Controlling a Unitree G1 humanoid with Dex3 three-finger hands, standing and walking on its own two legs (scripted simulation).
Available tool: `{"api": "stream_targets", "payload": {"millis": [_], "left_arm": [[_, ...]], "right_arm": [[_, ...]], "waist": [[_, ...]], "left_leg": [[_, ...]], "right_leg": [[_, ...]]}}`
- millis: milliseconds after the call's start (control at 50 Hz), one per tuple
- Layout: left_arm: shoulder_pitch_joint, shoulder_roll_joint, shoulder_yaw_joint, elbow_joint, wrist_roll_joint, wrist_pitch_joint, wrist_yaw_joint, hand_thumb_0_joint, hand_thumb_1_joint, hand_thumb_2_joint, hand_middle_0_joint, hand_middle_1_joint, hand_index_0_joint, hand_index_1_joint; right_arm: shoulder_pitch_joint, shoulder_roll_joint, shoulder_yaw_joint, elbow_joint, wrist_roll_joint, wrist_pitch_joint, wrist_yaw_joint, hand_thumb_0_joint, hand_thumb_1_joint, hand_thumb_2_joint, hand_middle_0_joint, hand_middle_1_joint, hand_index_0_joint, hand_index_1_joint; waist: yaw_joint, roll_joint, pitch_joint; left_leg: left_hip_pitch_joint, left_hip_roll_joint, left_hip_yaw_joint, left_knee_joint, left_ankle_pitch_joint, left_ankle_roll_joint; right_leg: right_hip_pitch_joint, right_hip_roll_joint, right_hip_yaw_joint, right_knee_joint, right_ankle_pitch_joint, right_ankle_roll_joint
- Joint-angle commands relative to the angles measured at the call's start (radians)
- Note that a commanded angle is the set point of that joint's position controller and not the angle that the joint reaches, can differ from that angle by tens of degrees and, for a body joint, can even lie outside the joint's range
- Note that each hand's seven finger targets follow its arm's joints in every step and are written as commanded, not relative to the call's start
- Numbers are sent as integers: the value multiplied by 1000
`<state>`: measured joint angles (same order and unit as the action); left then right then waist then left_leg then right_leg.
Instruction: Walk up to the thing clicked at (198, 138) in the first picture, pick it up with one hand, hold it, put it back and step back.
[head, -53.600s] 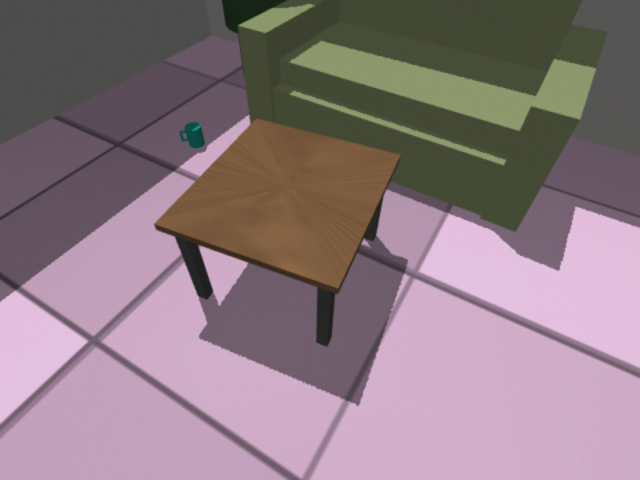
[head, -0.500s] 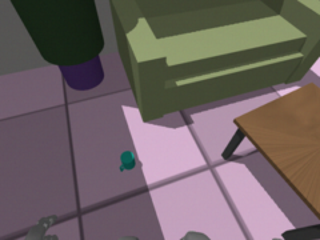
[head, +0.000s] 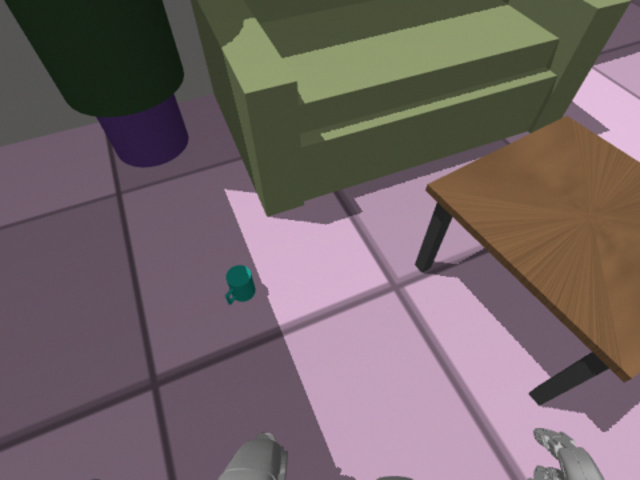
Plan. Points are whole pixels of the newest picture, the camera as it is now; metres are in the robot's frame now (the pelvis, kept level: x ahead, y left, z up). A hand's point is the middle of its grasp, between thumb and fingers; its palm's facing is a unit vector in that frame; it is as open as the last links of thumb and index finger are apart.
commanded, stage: step back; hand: left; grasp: from above
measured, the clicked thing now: (238, 287) +0.74 +0.29 -0.70
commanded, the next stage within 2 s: stand in 1.78 s
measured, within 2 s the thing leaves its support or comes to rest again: neither
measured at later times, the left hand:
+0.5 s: hand out of the picture -0.08 +0.26 -0.13, palm faces +0.08 -0.92 -0.38, open 7.4 cm
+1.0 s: hand out of the picture -0.27 +0.26 -0.13, palm faces +0.12 -0.90 -0.42, open 7.4 cm
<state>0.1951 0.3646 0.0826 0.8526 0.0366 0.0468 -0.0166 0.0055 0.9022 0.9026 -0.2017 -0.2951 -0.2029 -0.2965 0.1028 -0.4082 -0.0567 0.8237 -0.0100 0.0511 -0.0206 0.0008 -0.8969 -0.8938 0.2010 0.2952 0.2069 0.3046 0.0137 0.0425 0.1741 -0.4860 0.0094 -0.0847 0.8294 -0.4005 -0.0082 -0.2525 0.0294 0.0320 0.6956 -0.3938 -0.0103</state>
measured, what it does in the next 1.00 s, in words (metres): walks backwards: left foot, then right foot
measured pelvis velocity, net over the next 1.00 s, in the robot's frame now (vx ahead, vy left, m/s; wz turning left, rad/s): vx -0.29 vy -0.03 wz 0.11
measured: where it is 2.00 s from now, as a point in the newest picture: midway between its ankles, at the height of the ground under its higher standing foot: outside the picture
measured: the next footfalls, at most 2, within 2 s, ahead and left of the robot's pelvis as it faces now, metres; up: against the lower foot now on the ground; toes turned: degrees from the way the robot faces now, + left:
left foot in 0.28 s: -0.08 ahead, +0.11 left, +0.00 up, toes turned +4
right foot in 0.60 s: -0.21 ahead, -0.17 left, +0.00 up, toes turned +4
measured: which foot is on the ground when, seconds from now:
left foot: up 0.00-0.26, down 0.28-0.62, up 0.64-0.88, down 0.90-1.00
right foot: down 0.00-0.30, up 0.32-0.58, down 0.60-0.94, up 0.96-1.00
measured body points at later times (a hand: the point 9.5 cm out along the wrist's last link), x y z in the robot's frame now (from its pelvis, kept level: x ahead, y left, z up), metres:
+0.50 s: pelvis -0.17 -0.02 +0.01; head -0.12 +0.00 +0.46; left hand -0.08 +0.31 -0.11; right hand -0.05 -0.32 -0.10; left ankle -0.12 +0.11 -0.72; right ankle -0.19 -0.16 -0.64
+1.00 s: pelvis -0.29 -0.03 +0.01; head -0.29 -0.03 +0.46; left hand -0.28 +0.31 -0.10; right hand -0.22 -0.34 -0.11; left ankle -0.29 +0.09 -0.72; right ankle -0.26 -0.16 -0.69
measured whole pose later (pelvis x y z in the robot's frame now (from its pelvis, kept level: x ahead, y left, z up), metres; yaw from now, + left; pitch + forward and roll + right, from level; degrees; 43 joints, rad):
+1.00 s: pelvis -0.29 -0.03 +0.01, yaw +6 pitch -4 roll +1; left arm 0.23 0.42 0.08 0.97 0.03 0.02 -0.01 0.01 0.90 0.90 -0.20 -0.30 -0.20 -0.30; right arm 0.26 -0.37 -0.06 0.99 -0.04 0.00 0.03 0.00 -0.90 -0.89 0.20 0.29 0.20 0.30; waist 0.01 -0.02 0.06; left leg -0.24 -0.04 -0.02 0.61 -0.32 0.03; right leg -0.36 -0.03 0.04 0.85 -0.48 -0.02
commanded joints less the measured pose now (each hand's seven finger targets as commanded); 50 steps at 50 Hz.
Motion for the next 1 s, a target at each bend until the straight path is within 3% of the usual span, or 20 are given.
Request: {"api": "stream_targets", "payload": {"millis": [0, 60, 180, 240, 260, 280, 300, 360, 400, 520, 560, 580, 600, 620, 700, 800, 860, 880, 920, 980], "left_arm": [[-155, 278, 68, -145, -1, -35, 40, 0, 900, 900, -200, -300, -200, -300], [-116, 254, 69, -148, 7, -32, 42, 0, 900, 900, -200, -300, -200, -300], [-39, 259, 59, -149, 1, -18, 57, 0, 900, 900, -200, -300, -200, -300], [-72, 250, 42, -163, -16, 0, 45, 0, 900, 900, -200, -300, -200, -300], [-48, 213, 30, -166, -18, 2, 41, 0, 900, 900, -200, -300, -200, -300], [-105, 205, 31, -186, -27, -2, 46, 0, 900, 900, -200, -300, -200, -300], [-165, 236, 54, -180, -12, 1, 57, 0, 900, 900, -200, -300, -200, -300], [-64, 213, 49, -112, -35, 10, 51, 0, 900, 900, -200, -300, -200, -300], [-2, 219, 54, -86, -30, 6, 44, 0, 900, 900, -200, -300, -200, -300], [-7, 194, 36, -59, -16, -30, 31, 0, 900, 900, -200, -300, -200, -300], [106, 187, 37, 5, -10, -46, 34, 0, 900, 900, -200, -300, -200, -300], [100, 246, 54, 11, 6, -58, 37, 0, 900, 900, -200, -300, -200, -300], [97, 344, 81, -7, 13, -63, 38, 0, 900, 900, -200, -300, -200, -300], [25, 417, 91, -38, 16, -63, 43, 0, 900, 900, -200, -300, -200, -300], [-122, 298, 64, -54, 6, -74, 50, 0, 900, 900, -200, -300, -200, -300], [-10, 317, 75, -15, 21, -79, 37, 0, 900, 900, -200, -300, -200, -300], [-39, 309, 54, -7, 10, -61, 26, 0, 900, 900, -200, -300, -200, -300], [-13, 256, 35, -2, 12, -53, 24, 0, 900, 900, -200, -300, -200, -300], [-93, 241, 34, -8, -14, -58, 26, 0, 900, 900, -200, -300, -200, -300], [-25, 239, 32, 31, -22, -70, 10, 0, 900, 900, -200, -300, -200, -300]], "right_arm": [[62, -192, -56, -53, 14, -22, -17, 0, -900, -900, 200, 300, 200, 300], [104, -174, -41, -36, 6, -32, -18, 0, -900, -900, 200, 300, 200, 300], [104, -154, -40, -43, -8, -37, -11, 0, -900, -900, 200, 300, 200, 300], [195, -163, -52, 2, -12, -46, -8, 0, -900, -900, 200, 300, 200, 300], [178, -223, -69, -2, -27, -47, -8, 0, -900, -900, 200, 300, 200, 300], [106, -345, -86, -29, -20, -41, 3, 0, -900, -900, 200, 300, 200, 300], [96, -361, -92, -39, -30, -45, 3, 0, -900, -900, 200, 300, 200, 300], [-1, -250, -51, -48, -34, -50, -14, 0, -900, -900, 200, 300, 200, 300], [-33, -223, -49, -61, -27, -46, -14, 0, -900, -900, 200, 300, 200, 300], [60, -241, -59, -52, -29, -22, 0, 0, -900, -900, 200, 300, 200, 300], [14, -241, -56, -50, -17, -4, 6, 0, -900, -900, 200, 300, 200, 300], [38, -181, -38, -52, -14, -3, 9, 0, -900, -900, 200, 300, 200, 300], [35, -121, -18, -77, -11, -9, 9, 0, -900, -900, 200, 300, 200, 300], [-53, -160, -40, -86, -11, -5, -9, 0, -900, -900, 200, 300, 200, 300], [65, -191, -50, -5, 1, -13, 1, 0, -900, -900, 200, 300, 200, 300], [7, -184, -54, -4, -27, -38, 35, 0, -900, -900, 200, 300, 200, 300], [106, -159, -59, 66, -20, -60, 39, 0, -900, -900, 200, 300, 200, 300], [166, -178, -73, 99, -27, -68, 34, 0, -900, -900, 200, 300, 200, 300], [162, -338, -95, 83, -35, -78, 29, 0, -900, -900, 200, 300, 200, 300], [59, -233, -60, 65, -36, -104, 21, 0, -900, -900, 200, 300, 200, 300]], "waist": [[-40, -144, -94], [-11, -206, -131], [34, -249, -210], [-17, -171, -258], [-4, -36, -254], [-20, 191, -218], [-68, 172, -176], [21, 36, -173], [42, 81, -159], [-33, 169, -246], [24, 152, -283], [12, 21, -253], [19, -235, -201], [74, -259, -165], [-31, -154, -96], [56, -233, -90], [-2, -215, -111], [-30, -103, -131], [-72, 141, -80], [2, 22, -63]], "left_leg": [[30, -121, -104, 409, -83, 9], [32, -121, -39, 364, -83, -9], [70, -44, 47, -75, -125, -3], [271, -24, 57, -427, 199, 35], [357, 135, -170, -444, 275, 97], [264, 354, -405, -484, 405, 253], [116, 424, -499, -515, 461, 345], [165, 271, -193, -411, 601, 254], [197, 254, -143, -389, 559, 254], [344, 217, -124, -331, 415, 222], [268, 189, -81, -250, 308, 169], [79, 109, -52, -135, 153, 110], [-165, -61, 3, 9, -111, 34], [-37, -48, -116, 171, -212, 6], [11, -87, -83, 347, -24, -14], [10, -18, 19, -46, -134, -15], [315, -39, 102, -385, -39, 25], [445, -42, 55, -442, -15, 35], [254, 338, -600, -681, -612, 243], [267, 224, -338, -597, -280, 190]], "right_leg": [[-181, -294, 253, -305, 365, -220], [-62, -240, 152, -238, 467, -190], [176, -301, 205, -166, 591, -199], [79, -236, 143, -49, 465, -114], [-102, -150, 97, 46, 260, -56], [-200, 22, -57, 221, -141, -4], [-162, 23, 90, 441, -282, 7], [-200, 68, 155, 632, -152, -12], [-182, 44, 113, 563, -135, 11], [-56, 1, -29, -35, -80, 15], [104, 8, -50, -323, 76, -14], [189, -75, 133, -330, 68, -36], [205, -280, 443, -366, 26, -102], [-96, -467, 578, -406, 52, -277], [-136, -273, 225, -312, 92, -188], [6, -287, 285, -364, -371, -176], [-127, -248, 185, -302, -304, -134], [-211, -185, 114, -164, -280, -103], [-363, -42, -14, 194, -211, -3], [-283, -81, 64, 223, -39, -12]]}}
